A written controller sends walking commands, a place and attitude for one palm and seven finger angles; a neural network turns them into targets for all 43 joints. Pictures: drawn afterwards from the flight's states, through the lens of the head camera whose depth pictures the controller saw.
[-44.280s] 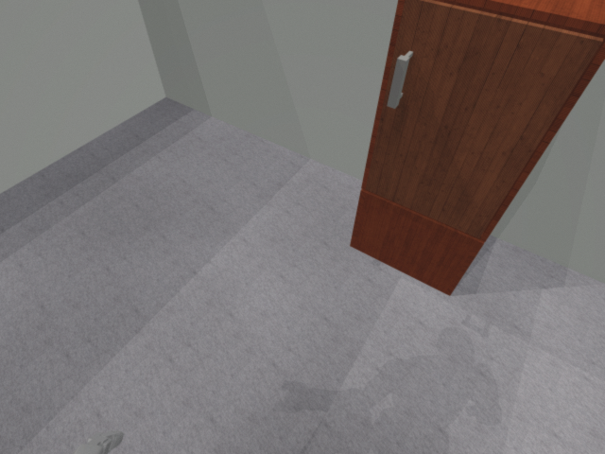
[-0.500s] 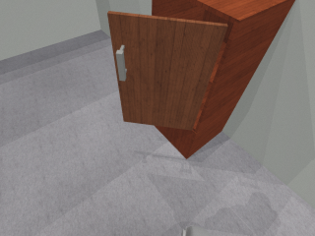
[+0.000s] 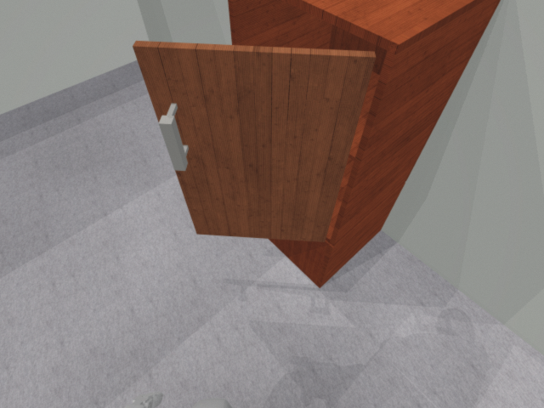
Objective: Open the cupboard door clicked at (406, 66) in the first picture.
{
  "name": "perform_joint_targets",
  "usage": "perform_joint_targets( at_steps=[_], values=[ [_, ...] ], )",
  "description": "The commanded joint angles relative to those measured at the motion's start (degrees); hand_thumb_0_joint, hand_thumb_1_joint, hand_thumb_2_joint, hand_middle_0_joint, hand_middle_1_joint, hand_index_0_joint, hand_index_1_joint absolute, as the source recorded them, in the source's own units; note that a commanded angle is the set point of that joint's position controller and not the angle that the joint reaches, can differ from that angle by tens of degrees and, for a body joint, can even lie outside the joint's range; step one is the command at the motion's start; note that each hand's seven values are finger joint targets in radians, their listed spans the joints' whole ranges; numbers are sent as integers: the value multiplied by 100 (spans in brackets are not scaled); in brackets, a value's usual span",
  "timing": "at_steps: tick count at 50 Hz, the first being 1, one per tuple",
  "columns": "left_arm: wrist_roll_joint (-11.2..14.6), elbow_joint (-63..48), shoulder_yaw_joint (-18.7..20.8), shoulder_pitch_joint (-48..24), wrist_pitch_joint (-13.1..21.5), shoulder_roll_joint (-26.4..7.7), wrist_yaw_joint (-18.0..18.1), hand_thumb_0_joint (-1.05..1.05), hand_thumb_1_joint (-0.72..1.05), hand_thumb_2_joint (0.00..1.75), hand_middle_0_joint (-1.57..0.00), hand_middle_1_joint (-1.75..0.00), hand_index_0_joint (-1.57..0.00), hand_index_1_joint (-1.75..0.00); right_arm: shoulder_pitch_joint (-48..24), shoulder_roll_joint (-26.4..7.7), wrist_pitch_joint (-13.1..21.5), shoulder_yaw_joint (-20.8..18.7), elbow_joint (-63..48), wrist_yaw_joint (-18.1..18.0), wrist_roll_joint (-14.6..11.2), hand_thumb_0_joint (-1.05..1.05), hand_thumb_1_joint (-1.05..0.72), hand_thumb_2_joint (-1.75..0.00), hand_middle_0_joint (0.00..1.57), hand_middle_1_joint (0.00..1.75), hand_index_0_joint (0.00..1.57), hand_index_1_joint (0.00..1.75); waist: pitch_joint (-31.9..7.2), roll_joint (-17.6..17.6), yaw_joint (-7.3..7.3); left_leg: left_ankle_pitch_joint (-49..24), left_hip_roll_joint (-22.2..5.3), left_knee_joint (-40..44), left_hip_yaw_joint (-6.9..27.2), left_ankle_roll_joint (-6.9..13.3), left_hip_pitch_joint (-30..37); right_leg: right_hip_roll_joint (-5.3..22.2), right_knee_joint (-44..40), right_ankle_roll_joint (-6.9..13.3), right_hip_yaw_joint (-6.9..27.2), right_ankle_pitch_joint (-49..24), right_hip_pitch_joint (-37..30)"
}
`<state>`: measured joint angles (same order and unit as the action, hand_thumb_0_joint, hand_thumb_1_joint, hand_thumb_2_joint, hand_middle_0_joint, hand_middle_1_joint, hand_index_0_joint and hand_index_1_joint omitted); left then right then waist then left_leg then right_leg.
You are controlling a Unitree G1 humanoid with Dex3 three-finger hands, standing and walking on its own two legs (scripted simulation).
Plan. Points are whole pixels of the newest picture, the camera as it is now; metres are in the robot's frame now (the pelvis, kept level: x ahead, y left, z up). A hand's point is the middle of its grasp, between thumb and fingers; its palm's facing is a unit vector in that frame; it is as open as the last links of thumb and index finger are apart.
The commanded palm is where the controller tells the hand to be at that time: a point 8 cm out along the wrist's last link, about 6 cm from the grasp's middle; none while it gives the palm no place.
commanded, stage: come to a stop and stand still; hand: left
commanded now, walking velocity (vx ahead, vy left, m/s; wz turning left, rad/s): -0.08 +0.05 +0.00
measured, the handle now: (177, 137) +0.58 +0.21 +0.02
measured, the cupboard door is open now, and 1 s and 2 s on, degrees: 44 44 44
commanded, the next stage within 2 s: look again from close up in 1.54 s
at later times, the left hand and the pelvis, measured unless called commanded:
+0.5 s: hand out of the picture -0.03 +0.23 -0.18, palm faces +0.02 -0.97 -0.22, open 7.4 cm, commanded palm none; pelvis -0.02 +0.04 +0.00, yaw -2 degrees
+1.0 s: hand out of the picture -0.03 +0.18 -0.18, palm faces +0.00 -0.99 -0.16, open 7.3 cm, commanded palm none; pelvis -0.02 +0.02 +0.00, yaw +0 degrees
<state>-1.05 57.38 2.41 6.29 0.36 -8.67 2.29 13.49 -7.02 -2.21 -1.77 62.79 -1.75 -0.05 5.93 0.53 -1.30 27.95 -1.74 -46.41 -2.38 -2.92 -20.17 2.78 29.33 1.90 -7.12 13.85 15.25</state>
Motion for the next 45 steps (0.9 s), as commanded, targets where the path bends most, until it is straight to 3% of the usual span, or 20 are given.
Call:
perform_joint_targets(
  at_steps=[1,4,5,6,7,8,9,12,19,21,22,23,24,25,26,27,28,30,35,45],
  values=[
    [-57,-166,279,392,-52,-1060,76,0,90,90,-20,-30,-20,-30,579,-362,-53,-176,-244,28,37,0,-90,-90,20,30,20,30,-879,909,135,-427,73,286,-54,-61,166,1410,-470,798,854,-3965,-621],
    [-21,-216,268,239,-114,-1010,38,0,90,90,-20,-30,-20,-30,738,-489,7,-207,-254,53,65,0,-90,-90,20,30,20,30,-790,912,-70,-1648,35,1683,-112,6,1031,1193,-168,413,785,-2150,79],
    [12,-257,221,328,-152,-848,9,0,90,90,-20,-30,-20,-30,792,-705,65,-226,-268,64,92,0,-90,-90,20,30,20,30,-844,215,-61,-2174,-306,2157,220,145,1408,857,231,157,622,-1055,456],
    [34,-303,163,578,-217,-491,-5,0,90,90,-20,-30,-20,-30,687,-1102,130,-286,-398,60,148,0,-90,-90,20,30,20,30,-827,-1273,40,-2704,-1439,2740,1637,570,1001,205,885,-199,229,940,706],
    [53,-357,148,492,-268,-453,11,0,90,90,-20,-30,-20,-30,483,-1413,112,-323,-593,8,205,0,-90,-90,20,30,20,30,-644,-1745,-31,-2833,-1945,3223,2148,1151,295,-80,1839,-231,505,1931,581],
    [35,-351,173,446,-307,-583,-2,0,90,90,-20,-30,-20,-30,134,-1355,117,-275,-702,-25,211,0,-90,-90,20,30,20,30,-512,-1308,47,-2074,-1880,3382,1865,1341,-142,-26,2436,-143,835,1902,359],
    [2,-269,191,468,-347,-582,-30,0,90,90,-20,-30,-20,-30,-123,-1243,149,-225,-772,-62,203,0,-90,-90,20,30,20,30,-348,-1405,148,-1740,-1605,3475,1683,1239,-281,-11,2671,-130,951,1688,472],
    [-23,-66,190,778,-320,-615,-93,0,90,90,-20,-30,-20,-30,-365,-1110,189,-128,-848,-91,188,0,-90,-90,20,30,20,30,-356,-952,295,-1651,-1276,3343,1241,1101,160,-46,2800,-169,966,1253,691],
    [19,43,4,962,-173,-474,-90,0,90,90,-20,-30,-20,-30,115,-1202,245,-184,-563,-51,111,0,-90,-90,20,30,20,30,-1070,-723,60,-2544,-1218,3050,1149,1154,1599,-56,665,-259,603,1247,231],
    [23,177,-20,1227,-104,-510,-61,0,90,90,-20,-30,-20,-30,118,-1122,254,-174,-474,-33,55,0,-90,-90,20,30,20,30,-1118,-495,155,-2756,-1026,2738,1011,972,1406,-73,-492,-224,590,316,-403],
    [12,261,-19,1412,-55,-584,-35,0,90,90,-20,-30,-20,-30,71,-1030,261,-165,-468,-20,20,0,-90,-90,20,30,20,30,-1097,-224,197,-2628,-775,2508,790,739,1226,54,-1037,-167,851,-270,-682],
    [2,296,-18,1395,-15,-721,-13,0,90,90,-20,-30,-20,-30,26,-876,244,-142,-483,-5,-11,0,-90,-90,20,30,20,30,-925,243,100,-2243,-470,2325,496,479,1035,438,-1210,-3,1355,-469,-601],
    [15,266,-40,1207,6,-831,-16,0,90,90,-20,-30,-20,-30,-4,-785,222,-105,-472,30,-1,0,-90,-90,20,30,20,30,-670,556,15,-1864,-240,2295,299,329,1077,781,-1329,151,1533,-403,-213],
    [29,226,-68,1047,5,-874,-27,0,90,90,-20,-30,-20,-30,43,-756,218,-97,-416,72,17,0,-90,-90,20,30,20,30,-600,428,-60,-1767,-152,2316,309,293,1372,855,-1351,189,1481,-4,198],
    [20,240,-55,1104,-12,-828,-35,0,90,90,-20,-30,-20,-30,49,-753,232,-114,-379,87,41,0,-90,-90,20,30,20,30,-626,73,-41,-2296,-169,2348,329,329,1494,644,-1142,123,1289,-379,126],
    [24,320,-70,1128,38,-709,-12,0,90,90,-20,-30,-20,-30,101,-768,242,-114,-288,58,72,0,-90,-90,20,30,20,30,-703,688,-25,-2595,-334,2279,353,368,1485,444,-1004,42,1228,-761,-50],
    [37,354,-119,1158,53,-610,1,0,90,90,-20,-30,-20,-30,133,-848,250,-115,-227,43,60,0,-90,-90,20,30,20,30,-645,761,-7,-2576,-386,2313,369,386,1499,445,-1015,5,1183,-748,-60],
    [45,371,-142,1180,40,-565,7,0,90,90,-20,-30,-20,-30,196,-878,239,-93,-142,43,55,0,-90,-90,20,30,20,30,-452,653,-20,-2243,-412,2488,421,384,1489,400,-1139,-19,1165,-135,39],
    [55,489,-157,1331,-2,-560,-5,0,90,90,-20,-30,-20,-30,253,-758,206,-15,57,33,72,0,-90,-90,20,30,20,30,113,-111,57,-1632,-341,2743,428,346,1120,347,-1270,15,1176,389,95],
    [91,605,-164,1431,22,-458,4,0,90,90,-20,-30,-20,-30,588,-668,235,32,261,-22,84,0,-90,-90,20,30,20,30,-50,-41,87,-2055,-378,2657,420,338,1135,337,-1275,49,1100,66,-269]
  ],
)
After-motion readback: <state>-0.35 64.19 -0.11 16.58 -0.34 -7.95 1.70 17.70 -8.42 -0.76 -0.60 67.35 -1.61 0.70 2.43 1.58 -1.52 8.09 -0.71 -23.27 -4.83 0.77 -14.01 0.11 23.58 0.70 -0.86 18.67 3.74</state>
